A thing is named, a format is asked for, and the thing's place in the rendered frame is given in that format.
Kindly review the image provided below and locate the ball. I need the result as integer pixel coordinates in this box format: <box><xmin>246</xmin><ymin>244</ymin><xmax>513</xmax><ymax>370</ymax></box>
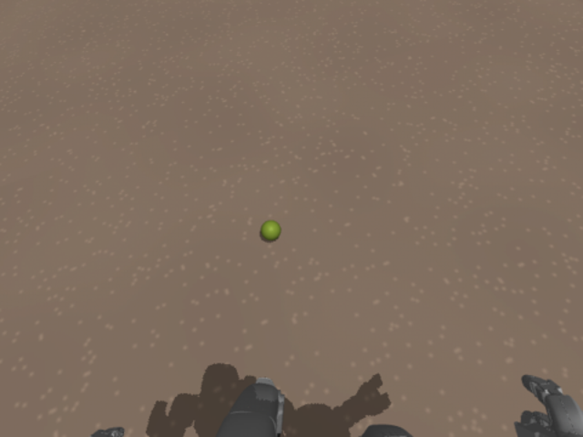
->
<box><xmin>261</xmin><ymin>220</ymin><xmax>281</xmax><ymax>240</ymax></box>

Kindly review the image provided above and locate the right robot hand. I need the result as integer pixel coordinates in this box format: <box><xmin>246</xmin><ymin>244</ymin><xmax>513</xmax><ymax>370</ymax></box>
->
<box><xmin>514</xmin><ymin>375</ymin><xmax>583</xmax><ymax>437</ymax></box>

